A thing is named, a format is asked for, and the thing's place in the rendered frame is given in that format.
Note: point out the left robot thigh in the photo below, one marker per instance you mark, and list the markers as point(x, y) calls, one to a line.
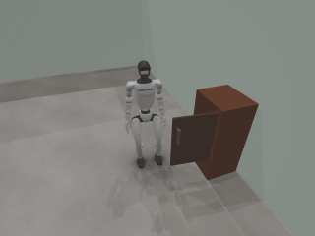
point(157, 129)

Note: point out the robot left shin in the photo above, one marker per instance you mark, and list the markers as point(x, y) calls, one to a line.
point(158, 149)

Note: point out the robot left upper arm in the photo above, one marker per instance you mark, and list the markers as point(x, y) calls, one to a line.
point(158, 85)

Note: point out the right robot hand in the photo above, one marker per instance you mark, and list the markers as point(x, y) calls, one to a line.
point(127, 122)

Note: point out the left robot hand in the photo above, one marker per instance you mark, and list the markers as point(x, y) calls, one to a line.
point(163, 118)

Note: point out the robot right upper arm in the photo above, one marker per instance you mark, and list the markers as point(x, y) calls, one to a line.
point(129, 89)

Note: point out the handle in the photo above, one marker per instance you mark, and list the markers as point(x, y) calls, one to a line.
point(178, 136)

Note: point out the right robot forearm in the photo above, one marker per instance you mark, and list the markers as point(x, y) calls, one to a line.
point(127, 109)

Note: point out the left robot forearm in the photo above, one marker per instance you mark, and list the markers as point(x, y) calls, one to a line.
point(161, 106)

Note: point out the cupboard door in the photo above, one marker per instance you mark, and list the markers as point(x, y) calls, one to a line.
point(196, 138)

